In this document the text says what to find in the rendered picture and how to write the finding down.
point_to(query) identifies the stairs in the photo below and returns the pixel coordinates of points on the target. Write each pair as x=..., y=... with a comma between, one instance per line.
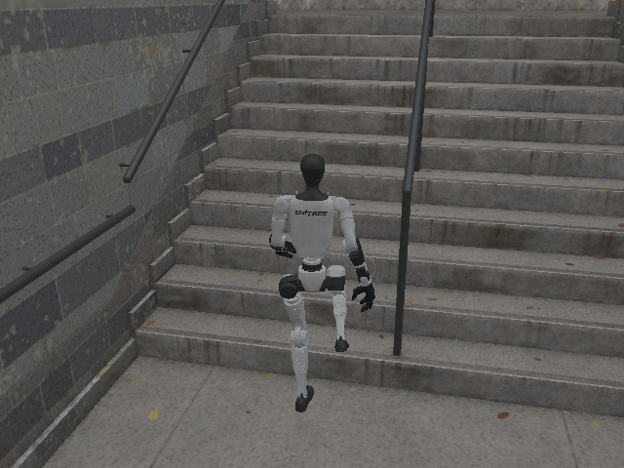
x=515, y=271

